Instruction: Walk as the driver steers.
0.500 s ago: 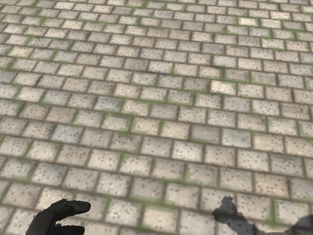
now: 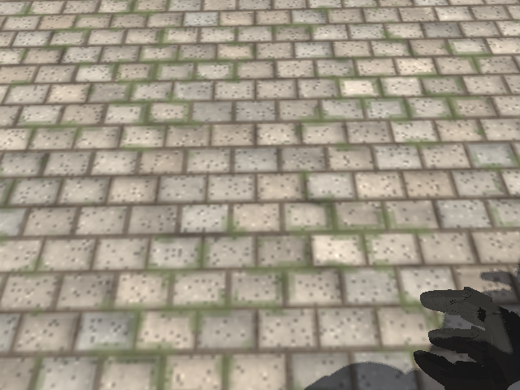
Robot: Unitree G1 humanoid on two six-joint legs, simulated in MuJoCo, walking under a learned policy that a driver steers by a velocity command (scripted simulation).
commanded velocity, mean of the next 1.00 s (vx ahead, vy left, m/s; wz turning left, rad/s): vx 0.93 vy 0.00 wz -0.85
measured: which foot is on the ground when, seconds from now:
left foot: up 0.00-0.00, down 0.02-0.46, up 0.48-0.86, down 0.88-1.00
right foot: down 0.00-0.02, up 0.04-0.44, down 0.46-0.86, up 0.88-1.00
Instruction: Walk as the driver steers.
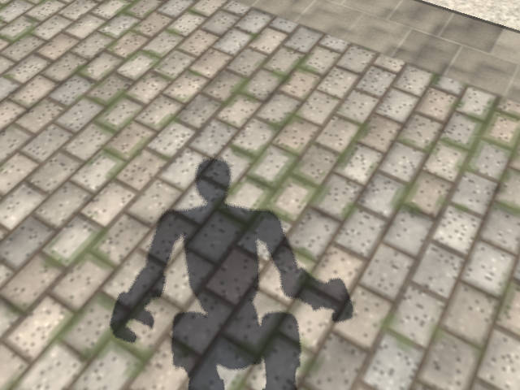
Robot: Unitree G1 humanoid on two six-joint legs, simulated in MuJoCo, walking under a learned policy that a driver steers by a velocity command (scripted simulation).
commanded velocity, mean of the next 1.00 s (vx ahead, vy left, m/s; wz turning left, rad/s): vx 0.11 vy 0.00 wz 0.78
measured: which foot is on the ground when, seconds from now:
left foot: down 0.00-0.24, up 0.26-0.64, down 0.66-1.00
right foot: up 0.00-0.22, down 0.24-0.64, up 0.66-1.00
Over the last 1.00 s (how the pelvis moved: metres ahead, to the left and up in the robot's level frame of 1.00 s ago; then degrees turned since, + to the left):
0.87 -0.28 0.01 -48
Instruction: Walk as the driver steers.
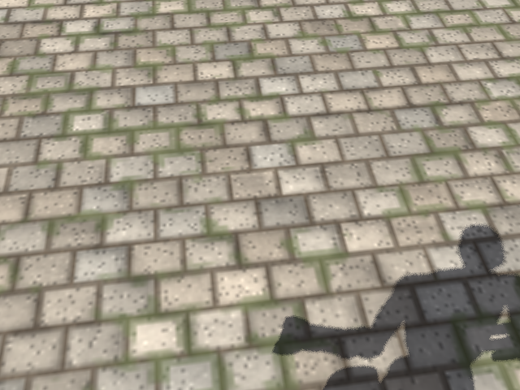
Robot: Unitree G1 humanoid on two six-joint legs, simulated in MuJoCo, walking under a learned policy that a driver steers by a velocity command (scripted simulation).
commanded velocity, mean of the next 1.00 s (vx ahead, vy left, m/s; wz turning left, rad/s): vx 0.04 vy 0.00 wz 0.00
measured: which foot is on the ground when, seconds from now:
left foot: down 0.00-0.08, up 0.10-0.42, down 0.44-1.00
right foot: up 0.00-0.06, down 0.08-0.72, up 0.74-1.00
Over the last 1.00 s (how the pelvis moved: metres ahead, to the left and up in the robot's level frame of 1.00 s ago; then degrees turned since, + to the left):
0.17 0.02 0.01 51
